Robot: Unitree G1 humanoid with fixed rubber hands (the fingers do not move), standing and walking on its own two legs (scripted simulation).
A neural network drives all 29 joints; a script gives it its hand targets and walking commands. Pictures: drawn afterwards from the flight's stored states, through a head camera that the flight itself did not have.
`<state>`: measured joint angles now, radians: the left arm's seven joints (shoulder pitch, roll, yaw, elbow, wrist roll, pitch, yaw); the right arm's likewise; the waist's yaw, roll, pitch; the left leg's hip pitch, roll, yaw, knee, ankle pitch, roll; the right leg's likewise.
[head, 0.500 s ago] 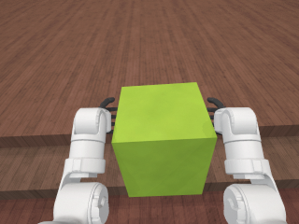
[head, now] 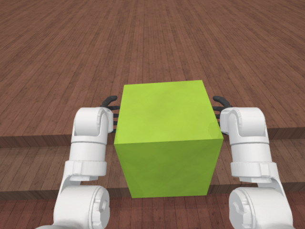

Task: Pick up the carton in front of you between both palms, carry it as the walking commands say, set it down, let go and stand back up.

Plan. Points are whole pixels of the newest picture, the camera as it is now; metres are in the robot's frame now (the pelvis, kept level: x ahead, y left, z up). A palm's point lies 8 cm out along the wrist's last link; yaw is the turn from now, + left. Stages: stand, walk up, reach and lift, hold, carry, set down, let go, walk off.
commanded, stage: carry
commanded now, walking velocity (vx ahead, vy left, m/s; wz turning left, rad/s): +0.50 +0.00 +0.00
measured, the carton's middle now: (165, 140) +0.35 +0.00 +0.07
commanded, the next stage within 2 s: none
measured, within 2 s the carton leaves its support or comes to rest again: neither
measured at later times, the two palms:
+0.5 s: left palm (131, 66) +0.54 +0.10 +0.19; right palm (231, 71) +0.52 -0.20 +0.19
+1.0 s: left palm out of the picture +0.80 +0.06 +0.34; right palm out of the picture +0.83 -0.24 +0.33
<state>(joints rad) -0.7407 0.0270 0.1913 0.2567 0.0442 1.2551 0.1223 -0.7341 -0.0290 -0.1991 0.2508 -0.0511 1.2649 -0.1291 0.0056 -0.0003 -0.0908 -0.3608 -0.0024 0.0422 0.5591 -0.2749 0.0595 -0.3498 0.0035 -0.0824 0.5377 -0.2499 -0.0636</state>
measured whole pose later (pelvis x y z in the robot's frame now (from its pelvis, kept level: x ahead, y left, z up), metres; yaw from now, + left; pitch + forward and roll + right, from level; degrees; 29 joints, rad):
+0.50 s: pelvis +0.15 -0.04 +0.01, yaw +1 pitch +5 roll -1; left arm -0.94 0.05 0.30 0.26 0.07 1.37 0.14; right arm -0.88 -0.04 -0.23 0.23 -0.02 1.35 -0.16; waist -0.09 -0.01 -0.08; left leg -0.08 0.07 0.00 0.31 -0.33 0.00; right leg -1.07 -0.09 -0.06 1.56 -0.58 -0.08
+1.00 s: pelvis +0.43 -0.11 +0.13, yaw +0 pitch +3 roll +3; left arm -0.96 0.03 0.30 0.16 0.03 1.35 0.15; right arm -0.99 -0.04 -0.30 0.15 -0.10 1.39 -0.14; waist 0.10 0.02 -0.02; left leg -1.18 0.07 0.10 1.79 -0.42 0.11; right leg -0.15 -0.01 -0.10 0.44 -0.34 -0.08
